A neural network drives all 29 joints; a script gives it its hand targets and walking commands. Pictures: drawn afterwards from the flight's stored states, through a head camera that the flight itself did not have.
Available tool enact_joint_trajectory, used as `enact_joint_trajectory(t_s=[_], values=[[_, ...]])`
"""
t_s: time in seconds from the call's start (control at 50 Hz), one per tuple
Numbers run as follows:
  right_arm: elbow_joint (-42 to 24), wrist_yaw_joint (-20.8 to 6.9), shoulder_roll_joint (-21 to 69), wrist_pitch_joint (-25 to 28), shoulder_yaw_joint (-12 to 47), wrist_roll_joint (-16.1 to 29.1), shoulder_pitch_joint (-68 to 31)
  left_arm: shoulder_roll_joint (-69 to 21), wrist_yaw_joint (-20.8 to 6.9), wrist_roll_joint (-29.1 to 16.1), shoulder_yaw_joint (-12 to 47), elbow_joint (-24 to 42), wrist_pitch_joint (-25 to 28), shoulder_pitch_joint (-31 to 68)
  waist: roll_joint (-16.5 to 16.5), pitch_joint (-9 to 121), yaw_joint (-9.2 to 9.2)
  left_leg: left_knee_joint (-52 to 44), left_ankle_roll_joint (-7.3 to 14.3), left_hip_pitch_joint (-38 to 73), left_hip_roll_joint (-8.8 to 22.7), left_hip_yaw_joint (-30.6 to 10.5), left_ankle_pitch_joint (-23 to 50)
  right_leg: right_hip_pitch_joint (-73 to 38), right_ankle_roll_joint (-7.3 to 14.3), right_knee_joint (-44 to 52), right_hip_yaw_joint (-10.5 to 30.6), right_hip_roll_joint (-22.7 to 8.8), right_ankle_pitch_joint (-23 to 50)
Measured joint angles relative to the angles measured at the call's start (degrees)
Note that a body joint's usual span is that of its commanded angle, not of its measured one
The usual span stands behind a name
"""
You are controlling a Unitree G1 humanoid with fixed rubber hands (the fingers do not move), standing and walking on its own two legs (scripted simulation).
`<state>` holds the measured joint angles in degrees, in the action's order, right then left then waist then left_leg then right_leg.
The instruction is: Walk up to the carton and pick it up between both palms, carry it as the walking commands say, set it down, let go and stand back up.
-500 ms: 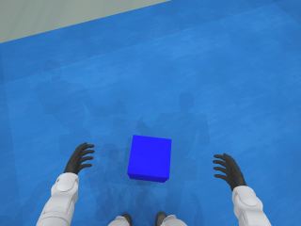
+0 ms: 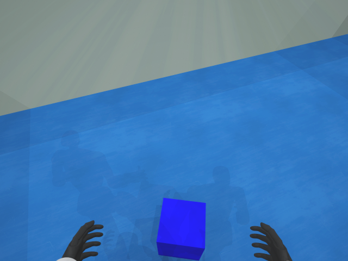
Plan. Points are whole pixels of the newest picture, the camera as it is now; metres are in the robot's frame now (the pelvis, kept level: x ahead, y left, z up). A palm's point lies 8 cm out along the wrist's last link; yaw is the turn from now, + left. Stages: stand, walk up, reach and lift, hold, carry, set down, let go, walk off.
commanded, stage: let go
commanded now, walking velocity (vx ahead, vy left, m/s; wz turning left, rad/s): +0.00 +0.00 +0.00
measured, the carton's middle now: (181, 229) +0.40 -0.03 -0.65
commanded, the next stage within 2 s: stand in 0.18 s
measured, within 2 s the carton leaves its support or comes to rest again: neither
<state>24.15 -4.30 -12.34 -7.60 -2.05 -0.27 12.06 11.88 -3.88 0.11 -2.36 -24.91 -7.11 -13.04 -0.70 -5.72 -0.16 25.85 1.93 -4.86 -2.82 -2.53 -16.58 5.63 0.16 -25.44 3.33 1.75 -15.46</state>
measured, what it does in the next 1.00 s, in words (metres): stands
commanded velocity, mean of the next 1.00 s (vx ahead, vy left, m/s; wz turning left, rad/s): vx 0.00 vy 0.00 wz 0.00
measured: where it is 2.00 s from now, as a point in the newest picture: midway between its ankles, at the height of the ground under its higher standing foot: outside the picture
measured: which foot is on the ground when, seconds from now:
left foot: down 0.00-1.00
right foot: down 0.00-1.00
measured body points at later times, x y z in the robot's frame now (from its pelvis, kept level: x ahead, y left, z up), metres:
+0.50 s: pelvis +0.01 -0.01 +0.00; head +0.01 -0.02 +0.45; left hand +0.14 +0.29 -0.09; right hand +0.16 -0.30 -0.10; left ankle -0.02 +0.10 -0.74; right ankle -0.01 -0.12 -0.74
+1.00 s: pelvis +0.01 -0.02 +0.00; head +0.00 -0.02 +0.45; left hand +0.12 +0.29 -0.10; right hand +0.13 -0.31 -0.10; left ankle -0.02 +0.10 -0.74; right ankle -0.01 -0.12 -0.74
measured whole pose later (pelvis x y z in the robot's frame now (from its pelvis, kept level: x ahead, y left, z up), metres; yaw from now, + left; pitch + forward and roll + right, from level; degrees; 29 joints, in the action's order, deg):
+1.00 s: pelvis +0.01 -0.02 +0.00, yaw +1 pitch -2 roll +0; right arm 50.3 1.6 -20.9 0.2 -0.4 -1.5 9.2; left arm 20.1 1.3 1.6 -1.1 -51.2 0.0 -9.2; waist -0.7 -0.6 0.2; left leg 23.3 0.5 -5.9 -1.5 -3.1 -15.5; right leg 6.6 1.4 -23.0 1.9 2.4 -14.5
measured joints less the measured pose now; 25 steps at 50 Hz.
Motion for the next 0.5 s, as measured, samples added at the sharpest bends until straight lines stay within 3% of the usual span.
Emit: enact_joint_trajectory(t_s=[0.18,0.28,0.5], values=[[-1.03,1.11,0.07,-3.70,0.44,-0.60,0.25,0.52,1.14,-0.06,0.58,-0.70,0.14,0.60,0.22,-1.06,0.65,1.78,-0.20,0.66,0.43,0.76,-0.96,-0.31,0.28,-2.03,0.37,0.44,-0.80],[6.71,4.45,-2.65,1.68,0.47,-1.85,-0.58,3.19,3.95,2.15,0.52,-8.16,3.27,1.16,-0.06,3.25,0.23,3.86,-0.49,-3.73,0.65,0.39,-1.77,3.73,0.33,-3.60,-0.24,0.64,-1.44],[16.40,5.47,-7.32,6.45,0.00,-1.85,-1.35,7.37,5.12,2.31,-0.36,-16.89,6.14,1.11,-0.37,5.30,0.34,2.12,-0.95,-4.67,0.85,-0.37,-1.19,4.47,0.81,-1.90,-1.10,0.61,-1.13]])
